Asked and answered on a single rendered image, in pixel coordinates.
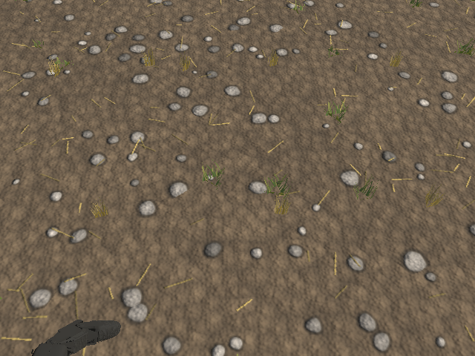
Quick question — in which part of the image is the left robot hand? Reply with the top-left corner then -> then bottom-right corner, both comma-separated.
31,320 -> 121,356

